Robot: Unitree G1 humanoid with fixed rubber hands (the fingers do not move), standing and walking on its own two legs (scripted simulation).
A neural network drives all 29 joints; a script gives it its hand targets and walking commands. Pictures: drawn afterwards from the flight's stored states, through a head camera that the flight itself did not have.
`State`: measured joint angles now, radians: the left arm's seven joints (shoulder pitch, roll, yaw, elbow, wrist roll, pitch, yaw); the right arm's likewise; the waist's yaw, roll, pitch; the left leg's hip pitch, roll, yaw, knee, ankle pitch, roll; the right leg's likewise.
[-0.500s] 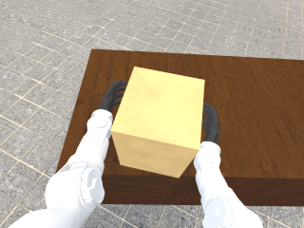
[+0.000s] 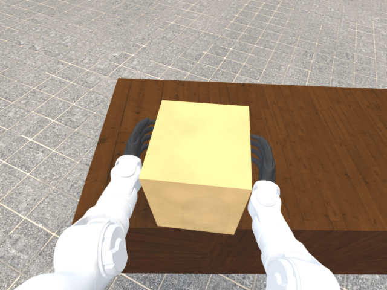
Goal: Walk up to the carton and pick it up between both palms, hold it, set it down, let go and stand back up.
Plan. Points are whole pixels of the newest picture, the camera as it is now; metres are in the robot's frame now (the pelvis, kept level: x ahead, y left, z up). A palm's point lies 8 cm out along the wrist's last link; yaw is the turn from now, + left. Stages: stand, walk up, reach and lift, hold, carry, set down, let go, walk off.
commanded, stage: reach and lift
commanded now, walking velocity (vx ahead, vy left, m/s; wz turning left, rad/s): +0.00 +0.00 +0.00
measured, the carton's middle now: (199, 170) +0.40 -0.02 -0.01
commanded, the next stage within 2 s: hold in 1.98 s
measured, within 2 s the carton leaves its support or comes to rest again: neither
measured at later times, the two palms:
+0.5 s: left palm (131, 143) +0.39 +0.13 +0.10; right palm (274, 169) +0.34 -0.16 +0.08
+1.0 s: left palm (120, 138) +0.36 +0.14 +0.14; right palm (284, 153) +0.34 -0.16 +0.14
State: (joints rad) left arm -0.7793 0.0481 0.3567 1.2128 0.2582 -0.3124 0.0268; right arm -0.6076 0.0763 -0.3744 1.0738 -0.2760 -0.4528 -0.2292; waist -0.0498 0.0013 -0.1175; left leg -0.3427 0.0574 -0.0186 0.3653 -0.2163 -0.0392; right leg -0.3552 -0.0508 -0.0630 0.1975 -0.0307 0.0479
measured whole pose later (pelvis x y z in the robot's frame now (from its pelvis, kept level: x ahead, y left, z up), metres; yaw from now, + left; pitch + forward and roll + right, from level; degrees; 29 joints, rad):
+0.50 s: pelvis -0.02 +0.00 +0.00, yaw +0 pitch +2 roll -1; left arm -0.78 0.05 0.25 1.05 0.19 -0.04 0.05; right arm -0.62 0.03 -0.20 0.96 -0.08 -0.21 -0.23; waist -0.06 -0.02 -0.07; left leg -0.19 0.05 -0.01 0.36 -0.21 -0.03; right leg -0.20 -0.06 -0.05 0.19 -0.02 0.05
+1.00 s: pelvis -0.02 +0.00 +0.00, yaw +1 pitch -6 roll -1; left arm -0.61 -0.03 0.31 0.45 0.27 0.36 -0.01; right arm -0.59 -0.03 -0.01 0.62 0.14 0.09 -0.24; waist -0.10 -0.04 0.04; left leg -0.01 0.05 -0.03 0.34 -0.22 -0.04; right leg -0.04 -0.06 -0.08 0.22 -0.06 0.05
